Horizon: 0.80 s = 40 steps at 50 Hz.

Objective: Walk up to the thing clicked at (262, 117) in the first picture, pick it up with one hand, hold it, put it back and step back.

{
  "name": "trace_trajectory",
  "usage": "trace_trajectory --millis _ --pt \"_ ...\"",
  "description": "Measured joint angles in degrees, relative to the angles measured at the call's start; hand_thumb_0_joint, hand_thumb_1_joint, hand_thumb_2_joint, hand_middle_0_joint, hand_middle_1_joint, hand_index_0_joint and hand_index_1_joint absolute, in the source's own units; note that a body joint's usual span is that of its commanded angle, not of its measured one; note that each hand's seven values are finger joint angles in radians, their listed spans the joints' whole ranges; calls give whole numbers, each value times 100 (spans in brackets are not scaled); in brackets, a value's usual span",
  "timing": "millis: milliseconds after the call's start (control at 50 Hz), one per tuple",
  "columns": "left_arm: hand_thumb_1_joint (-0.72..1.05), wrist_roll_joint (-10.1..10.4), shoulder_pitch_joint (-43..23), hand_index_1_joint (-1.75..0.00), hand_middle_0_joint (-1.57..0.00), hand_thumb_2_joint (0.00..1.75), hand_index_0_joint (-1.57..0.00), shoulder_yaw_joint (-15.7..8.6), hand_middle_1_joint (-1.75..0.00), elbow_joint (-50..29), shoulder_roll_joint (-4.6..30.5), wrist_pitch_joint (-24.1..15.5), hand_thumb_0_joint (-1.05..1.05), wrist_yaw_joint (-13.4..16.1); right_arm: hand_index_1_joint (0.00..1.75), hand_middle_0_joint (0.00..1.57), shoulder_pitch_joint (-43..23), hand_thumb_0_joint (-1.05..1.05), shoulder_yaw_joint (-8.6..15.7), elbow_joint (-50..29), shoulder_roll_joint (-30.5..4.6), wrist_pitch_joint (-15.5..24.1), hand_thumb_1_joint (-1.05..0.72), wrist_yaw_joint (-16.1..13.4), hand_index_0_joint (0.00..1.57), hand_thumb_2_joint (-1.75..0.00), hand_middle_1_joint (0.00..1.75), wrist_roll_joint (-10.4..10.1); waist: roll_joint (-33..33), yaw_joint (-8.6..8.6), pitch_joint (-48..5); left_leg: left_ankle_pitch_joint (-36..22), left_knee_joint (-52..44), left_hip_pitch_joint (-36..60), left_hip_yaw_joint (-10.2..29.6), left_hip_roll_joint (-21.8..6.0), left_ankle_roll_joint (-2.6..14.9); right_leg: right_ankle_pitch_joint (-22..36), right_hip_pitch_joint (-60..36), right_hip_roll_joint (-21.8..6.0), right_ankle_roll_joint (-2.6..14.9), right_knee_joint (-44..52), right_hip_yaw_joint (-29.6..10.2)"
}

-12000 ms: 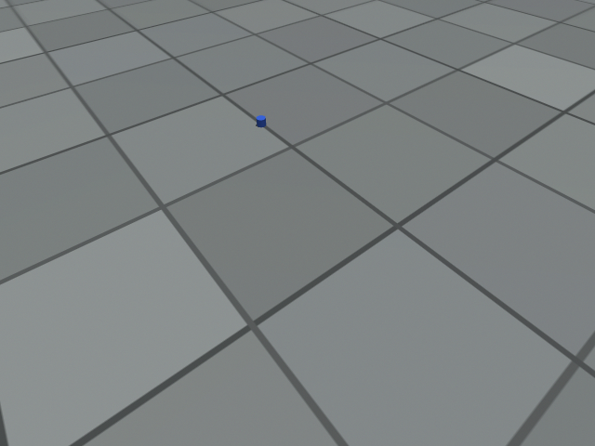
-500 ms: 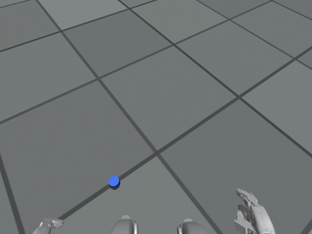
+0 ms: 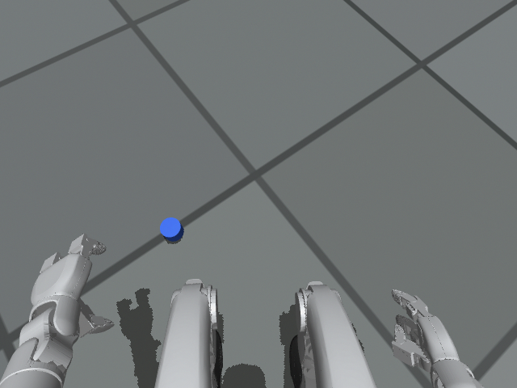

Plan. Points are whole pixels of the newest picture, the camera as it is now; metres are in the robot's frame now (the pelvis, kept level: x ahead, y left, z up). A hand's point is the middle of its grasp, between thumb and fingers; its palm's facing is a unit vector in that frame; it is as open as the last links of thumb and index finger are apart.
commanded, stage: rise first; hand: left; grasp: from above
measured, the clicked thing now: (172, 229) +0.48 +0.25 -0.49
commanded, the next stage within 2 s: none
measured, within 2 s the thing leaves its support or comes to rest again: neither
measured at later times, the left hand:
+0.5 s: hand (121, 255) +0.37 +0.30 -0.27, palm faces -0.46 -0.13 -0.88, open 14.1 cm
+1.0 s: hand (134, 243) +0.41 +0.29 -0.33, palm faces -0.44 -0.03 -0.90, open 14.2 cm
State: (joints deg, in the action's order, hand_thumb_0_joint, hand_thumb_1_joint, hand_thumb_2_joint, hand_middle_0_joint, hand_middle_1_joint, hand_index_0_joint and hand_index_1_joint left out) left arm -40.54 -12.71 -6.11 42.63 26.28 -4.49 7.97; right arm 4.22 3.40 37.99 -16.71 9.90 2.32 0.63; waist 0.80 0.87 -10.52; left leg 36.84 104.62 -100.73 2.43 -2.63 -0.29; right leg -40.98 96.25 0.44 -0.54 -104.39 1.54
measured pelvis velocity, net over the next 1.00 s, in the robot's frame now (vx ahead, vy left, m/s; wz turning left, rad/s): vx -0.03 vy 0.00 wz -0.11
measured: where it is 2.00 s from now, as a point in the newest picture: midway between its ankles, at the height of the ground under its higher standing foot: outside the picture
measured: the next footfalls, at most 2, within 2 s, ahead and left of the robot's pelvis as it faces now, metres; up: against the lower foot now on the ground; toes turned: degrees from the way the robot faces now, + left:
none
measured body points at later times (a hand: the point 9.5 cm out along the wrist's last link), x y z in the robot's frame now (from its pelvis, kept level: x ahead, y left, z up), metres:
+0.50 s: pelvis -0.04 +0.00 -0.12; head +0.17 +0.04 +0.27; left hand +0.39 +0.30 -0.22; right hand +0.03 -0.28 -0.24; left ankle +0.07 +0.12 -0.48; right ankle +0.05 -0.13 -0.48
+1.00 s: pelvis -0.03 +0.00 -0.17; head +0.20 +0.05 +0.22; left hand +0.43 +0.29 -0.28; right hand +0.03 -0.27 -0.29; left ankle +0.07 +0.12 -0.48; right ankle +0.05 -0.13 -0.48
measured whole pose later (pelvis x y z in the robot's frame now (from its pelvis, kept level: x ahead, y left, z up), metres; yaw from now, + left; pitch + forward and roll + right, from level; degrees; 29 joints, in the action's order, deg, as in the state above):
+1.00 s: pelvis -0.03 +0.00 -0.17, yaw -6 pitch +32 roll -7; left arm -71.7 -46.9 -7.4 77.6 41.7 -14.8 22.7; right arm 5.6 -1.1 44.9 -14.2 2.3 6.4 8.2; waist -1.6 8.5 -3.6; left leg 36.5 134.9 -131.5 7.9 -3.4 -0.1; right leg -40.2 125.1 2.8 -1.2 -132.4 5.0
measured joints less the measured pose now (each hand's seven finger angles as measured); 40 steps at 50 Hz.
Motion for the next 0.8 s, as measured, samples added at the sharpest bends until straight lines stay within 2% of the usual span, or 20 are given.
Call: trace_trajectory --millis 140,200,340,480,680,800 --pt "-53 -753 -1114 -108 -7 102 -7 -21 -107 851 296 -289 0 211 30 20 69 1 -8 278 75 -195 -87 79 20 -90 30 94 30 29 134 -36 866 -1024 129 -48 -25 33 1003 73 24 -850 81" --pt "-53 -1004 -1480 -108 -7 103 -7 -27 -106 1192 445 -400 0 282 30 20 155 1 -15 355 115 -295 -87 103 20 -90 30 132 30 88 196 -67 1153 -1335 174 -56 -28 63 1304 92 26 -1128 109" --pt "-53 -1592 -2059 -107 -7 103 -7 -60 -105 1862 790 -676 0 462 30 20 353 1 -78 480 145 -528 -87 155 20 -90 30 225 -1 284 308 -131 1673 -1878 276 -68 -17 139 1808 131 11 -1600 177" --pt "-54 -2158 -2512 -104 -8 103 -8 -57 -103 2400 1066 -886 0 764 30 20 435 1 -153 590 116 -710 -89 220 20 -90 30 355 -73 471 406 -157 2091 -2276 362 -54 -2 159 2152 145 -10 -1972 236" --pt "-54 -2787 -3010 -100 -9 103 -8 -76 -99 2961 1328 -1013 0 1098 30 20 329 1 -252 670 131 -784 -90 313 20 -90 30 551 -153 641 521 -139 2564 -2696 445 -48 11 140 2527 172 -38 -2402 285" --pt "-54 -3030 -3227 -99 -9 102 -9 -76 -98 3211 1447 -1083 0 1235 30 20 221 1 -320 678 190 -795 -90 360 20 -90 30 647 -184 692 600 -120 2781 -2879 490 -56 18 132 2696 197 -54 -2594 311"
